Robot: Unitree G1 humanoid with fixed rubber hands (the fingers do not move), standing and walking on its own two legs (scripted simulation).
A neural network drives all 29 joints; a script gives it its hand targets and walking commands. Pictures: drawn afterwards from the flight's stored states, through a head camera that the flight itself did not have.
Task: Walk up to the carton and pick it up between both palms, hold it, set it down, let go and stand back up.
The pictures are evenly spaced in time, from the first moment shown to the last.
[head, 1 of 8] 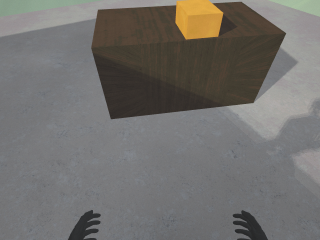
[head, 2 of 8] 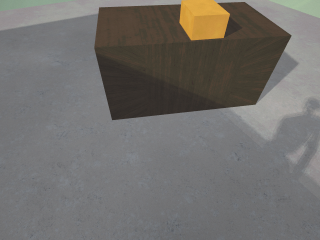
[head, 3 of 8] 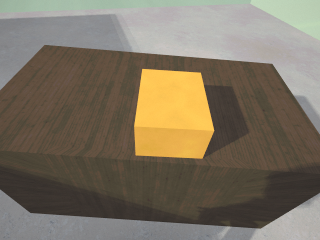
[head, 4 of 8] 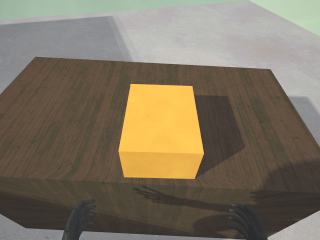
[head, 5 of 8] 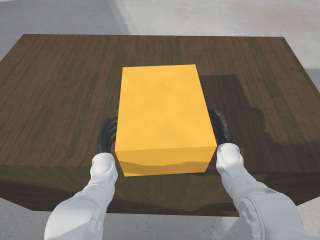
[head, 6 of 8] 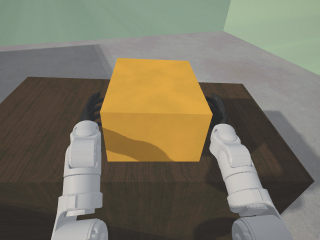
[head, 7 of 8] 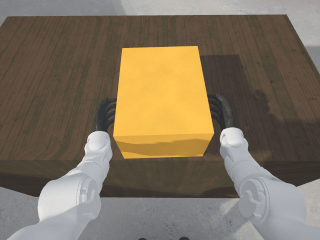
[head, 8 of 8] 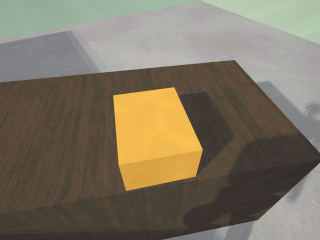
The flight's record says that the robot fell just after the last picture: no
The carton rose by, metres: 0.21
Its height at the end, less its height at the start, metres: +0.00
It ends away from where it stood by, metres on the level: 0.02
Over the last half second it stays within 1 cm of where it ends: yes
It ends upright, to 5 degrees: yes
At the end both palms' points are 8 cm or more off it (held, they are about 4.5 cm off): yes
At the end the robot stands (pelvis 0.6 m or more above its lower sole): yes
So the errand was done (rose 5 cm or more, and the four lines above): yes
